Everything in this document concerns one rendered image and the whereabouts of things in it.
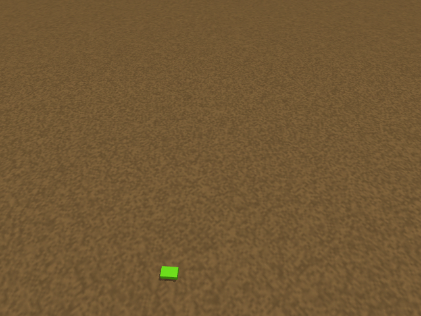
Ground small box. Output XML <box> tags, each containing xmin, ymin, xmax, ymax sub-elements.
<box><xmin>160</xmin><ymin>266</ymin><xmax>179</xmax><ymax>280</ymax></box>

